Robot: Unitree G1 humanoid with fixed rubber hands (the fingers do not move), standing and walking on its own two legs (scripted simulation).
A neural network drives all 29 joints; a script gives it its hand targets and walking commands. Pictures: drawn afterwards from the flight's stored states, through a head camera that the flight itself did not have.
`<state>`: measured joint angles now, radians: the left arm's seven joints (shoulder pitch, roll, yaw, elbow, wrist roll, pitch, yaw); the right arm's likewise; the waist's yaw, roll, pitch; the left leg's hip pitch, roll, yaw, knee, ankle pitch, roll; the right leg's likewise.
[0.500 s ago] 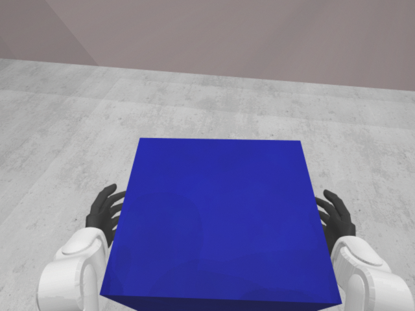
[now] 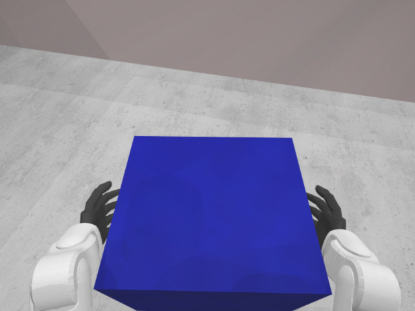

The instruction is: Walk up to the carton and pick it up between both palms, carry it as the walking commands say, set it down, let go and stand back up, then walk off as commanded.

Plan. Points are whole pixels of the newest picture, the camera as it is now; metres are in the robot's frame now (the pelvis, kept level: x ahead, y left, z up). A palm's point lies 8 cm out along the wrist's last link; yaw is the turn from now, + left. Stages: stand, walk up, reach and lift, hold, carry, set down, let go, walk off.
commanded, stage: carry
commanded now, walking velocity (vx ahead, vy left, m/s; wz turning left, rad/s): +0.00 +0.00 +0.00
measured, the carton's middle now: (211, 227) +0.27 +0.00 +0.01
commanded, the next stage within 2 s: none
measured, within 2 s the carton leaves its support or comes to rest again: neither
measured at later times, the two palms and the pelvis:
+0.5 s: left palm (105, 140) +0.41 +0.22 +0.10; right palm (289, 135) +0.44 -0.16 +0.10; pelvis +0.19 +0.02 +0.01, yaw +2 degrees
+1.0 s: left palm (110, 120) +0.48 +0.24 +0.09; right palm (276, 121) +0.50 -0.15 +0.08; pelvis +0.25 +0.03 +0.00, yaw +4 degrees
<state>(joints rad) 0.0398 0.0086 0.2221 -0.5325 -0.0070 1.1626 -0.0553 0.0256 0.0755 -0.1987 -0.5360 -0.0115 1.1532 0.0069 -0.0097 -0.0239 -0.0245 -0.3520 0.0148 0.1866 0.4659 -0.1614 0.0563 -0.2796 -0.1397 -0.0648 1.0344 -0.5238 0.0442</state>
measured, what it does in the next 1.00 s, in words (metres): walks ahead: right foot, then left foot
